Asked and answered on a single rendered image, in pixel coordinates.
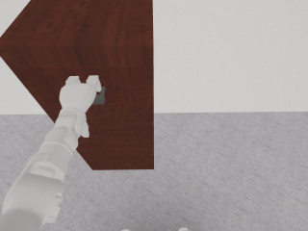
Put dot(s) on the left robot forearm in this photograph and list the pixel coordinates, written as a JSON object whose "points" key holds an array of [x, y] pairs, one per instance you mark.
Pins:
{"points": [[55, 152]]}

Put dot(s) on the drawer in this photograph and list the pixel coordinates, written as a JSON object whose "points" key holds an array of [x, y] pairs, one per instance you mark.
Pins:
{"points": [[123, 84]]}

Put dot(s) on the handle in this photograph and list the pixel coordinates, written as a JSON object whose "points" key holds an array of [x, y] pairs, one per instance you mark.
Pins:
{"points": [[100, 98]]}

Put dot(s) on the cabinet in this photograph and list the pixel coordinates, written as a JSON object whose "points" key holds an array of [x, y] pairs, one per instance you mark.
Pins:
{"points": [[68, 33]]}

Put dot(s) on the robot left upper arm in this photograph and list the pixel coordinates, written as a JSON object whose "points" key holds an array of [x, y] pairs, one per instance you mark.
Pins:
{"points": [[36, 200]]}

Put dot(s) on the left robot hand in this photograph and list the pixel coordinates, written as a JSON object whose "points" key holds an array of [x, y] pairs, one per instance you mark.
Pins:
{"points": [[80, 95]]}

